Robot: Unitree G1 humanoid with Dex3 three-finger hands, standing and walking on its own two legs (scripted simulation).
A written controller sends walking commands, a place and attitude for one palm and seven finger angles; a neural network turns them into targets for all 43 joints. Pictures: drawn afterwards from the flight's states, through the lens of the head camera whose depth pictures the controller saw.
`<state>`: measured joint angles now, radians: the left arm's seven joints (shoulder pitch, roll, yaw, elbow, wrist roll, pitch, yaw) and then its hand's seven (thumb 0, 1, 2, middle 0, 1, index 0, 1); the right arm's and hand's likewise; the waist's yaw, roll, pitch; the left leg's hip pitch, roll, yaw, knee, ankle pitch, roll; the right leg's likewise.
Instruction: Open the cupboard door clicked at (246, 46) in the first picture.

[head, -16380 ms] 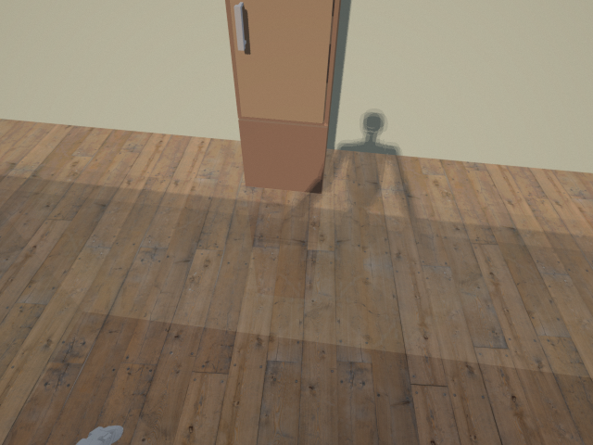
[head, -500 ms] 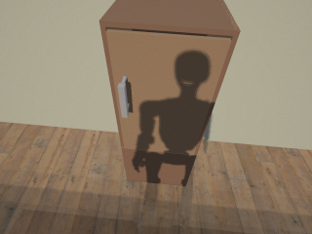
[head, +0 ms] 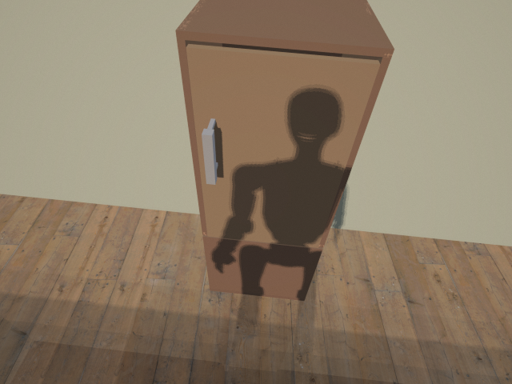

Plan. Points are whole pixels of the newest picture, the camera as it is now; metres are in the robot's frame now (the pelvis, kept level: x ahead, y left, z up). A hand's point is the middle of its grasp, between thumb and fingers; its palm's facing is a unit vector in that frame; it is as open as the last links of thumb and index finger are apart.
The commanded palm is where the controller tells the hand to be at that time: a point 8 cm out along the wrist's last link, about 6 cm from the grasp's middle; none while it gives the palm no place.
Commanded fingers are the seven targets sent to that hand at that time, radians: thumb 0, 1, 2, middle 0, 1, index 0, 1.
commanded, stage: raise the hand with hooked fingers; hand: left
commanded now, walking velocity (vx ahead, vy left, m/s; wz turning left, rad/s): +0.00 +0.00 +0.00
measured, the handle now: (211, 152) +0.58 +0.14 +0.03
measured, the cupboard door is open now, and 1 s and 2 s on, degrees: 0 0 0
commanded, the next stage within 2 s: none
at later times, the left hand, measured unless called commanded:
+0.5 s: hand (115, 383) +0.13 +0.22 -0.05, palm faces +0.13 -0.99 -0.04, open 9.3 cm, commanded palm +0.14 +0.26 -0.03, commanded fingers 0.00 0.25 0.62 -0.25 -0.72 -0.25 -0.72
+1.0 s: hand (111, 305) +0.23 +0.25 -0.01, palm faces +0.01 -1.00 -0.07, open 12.3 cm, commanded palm +0.21 +0.30 +0.01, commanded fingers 0.00 -0.34 0.37 -0.29 -1.10 -0.29 -1.10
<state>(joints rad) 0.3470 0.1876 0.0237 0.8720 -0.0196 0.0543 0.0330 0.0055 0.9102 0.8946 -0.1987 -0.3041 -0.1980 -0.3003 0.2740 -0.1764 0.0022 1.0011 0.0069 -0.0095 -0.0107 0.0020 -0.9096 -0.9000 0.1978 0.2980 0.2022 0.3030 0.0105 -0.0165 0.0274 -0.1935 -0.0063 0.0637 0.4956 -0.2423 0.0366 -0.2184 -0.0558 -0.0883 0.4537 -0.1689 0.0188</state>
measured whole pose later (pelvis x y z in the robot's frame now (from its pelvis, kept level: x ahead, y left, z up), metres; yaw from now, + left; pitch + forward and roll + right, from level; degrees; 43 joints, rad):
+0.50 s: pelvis -0.03 -0.01 -0.09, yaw +5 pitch +8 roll -2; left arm 0.46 0.27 0.20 0.02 -0.28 -0.44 -0.31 0.01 0.47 0.71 -0.23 -0.58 -0.23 -0.58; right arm 0.22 -0.28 -0.02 0.46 0.03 -0.28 -0.05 0.01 -0.91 -0.90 0.20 0.30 0.20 0.30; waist 0.04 -0.04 -0.09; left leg -0.83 -0.03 -0.03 1.19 -0.50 0.03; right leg -0.83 -0.01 -0.06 1.14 -0.45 -0.01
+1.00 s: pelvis +0.02 +0.00 -0.07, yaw +5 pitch +12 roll -3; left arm 0.29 0.36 0.33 0.09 -0.35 -0.30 -0.48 0.00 -0.11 0.46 -0.27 -0.96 -0.27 -0.95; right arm 0.27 -0.28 0.01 0.56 0.05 -0.24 -0.06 0.01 -0.90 -0.90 0.20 0.30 0.21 0.30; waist 0.00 0.02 -0.11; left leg -0.77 -0.02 -0.05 1.07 -0.52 0.03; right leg -0.74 0.02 -0.06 0.99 -0.46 -0.01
